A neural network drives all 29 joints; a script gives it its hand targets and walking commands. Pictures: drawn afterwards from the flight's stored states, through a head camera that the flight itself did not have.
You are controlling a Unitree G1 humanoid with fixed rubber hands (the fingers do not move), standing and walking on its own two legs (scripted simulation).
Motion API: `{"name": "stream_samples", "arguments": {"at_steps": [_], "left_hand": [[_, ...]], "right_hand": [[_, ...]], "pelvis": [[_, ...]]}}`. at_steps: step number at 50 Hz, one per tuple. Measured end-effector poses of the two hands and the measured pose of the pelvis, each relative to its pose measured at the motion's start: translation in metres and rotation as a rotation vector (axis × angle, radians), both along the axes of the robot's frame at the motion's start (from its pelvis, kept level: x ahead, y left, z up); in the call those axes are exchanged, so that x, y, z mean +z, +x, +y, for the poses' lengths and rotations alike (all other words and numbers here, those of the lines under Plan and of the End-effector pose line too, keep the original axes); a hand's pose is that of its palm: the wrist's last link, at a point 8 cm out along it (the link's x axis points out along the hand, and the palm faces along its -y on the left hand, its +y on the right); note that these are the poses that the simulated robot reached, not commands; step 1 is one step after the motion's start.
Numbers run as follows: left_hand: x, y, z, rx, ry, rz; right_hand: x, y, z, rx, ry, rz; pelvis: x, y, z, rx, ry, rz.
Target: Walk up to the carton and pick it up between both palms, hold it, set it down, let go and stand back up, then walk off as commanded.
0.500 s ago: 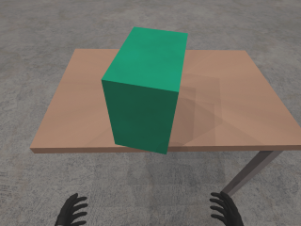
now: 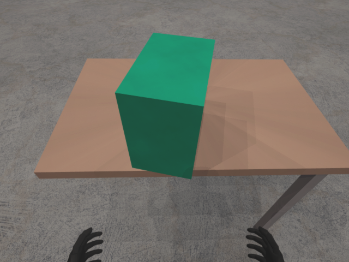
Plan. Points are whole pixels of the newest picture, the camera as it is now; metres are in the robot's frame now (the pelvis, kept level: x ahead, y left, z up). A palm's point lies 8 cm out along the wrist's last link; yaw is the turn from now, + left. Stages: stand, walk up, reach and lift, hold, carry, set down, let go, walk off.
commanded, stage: set down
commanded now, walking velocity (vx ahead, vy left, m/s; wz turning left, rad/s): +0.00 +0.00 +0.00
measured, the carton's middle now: (172, 105) +0.49 +0.01 +0.09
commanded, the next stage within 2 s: let go in 0.18 s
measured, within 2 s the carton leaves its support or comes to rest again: neither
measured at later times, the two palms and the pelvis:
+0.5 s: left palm out of the picture +0.15 +0.22 -0.08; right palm out of the picture +0.13 -0.22 -0.08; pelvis +0.00 +0.00 +0.00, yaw +0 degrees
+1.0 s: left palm out of the picture +0.15 +0.27 -0.07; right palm out of the picture +0.11 -0.27 -0.10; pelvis +0.01 -0.01 +0.00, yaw +0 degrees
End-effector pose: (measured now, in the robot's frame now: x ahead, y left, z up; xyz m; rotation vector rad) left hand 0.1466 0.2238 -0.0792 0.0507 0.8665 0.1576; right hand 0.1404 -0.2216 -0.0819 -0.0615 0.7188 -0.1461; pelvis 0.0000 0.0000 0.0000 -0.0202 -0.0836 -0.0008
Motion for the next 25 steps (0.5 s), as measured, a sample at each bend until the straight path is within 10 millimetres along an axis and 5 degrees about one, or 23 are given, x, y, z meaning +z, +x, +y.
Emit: {"name": "stream_samples", "arguments": {"at_steps": [25], "left_hand": [[0.0013,0.0031,0.0002,-0.003,0.006,-0.042]], "right_hand": [[-0.0018,-0.0056,0.0016,0.007,0.001,0.005]], "pelvis": [[-0.0001,-0.0002,-0.0003,0.000,0.000,-0.001]]}}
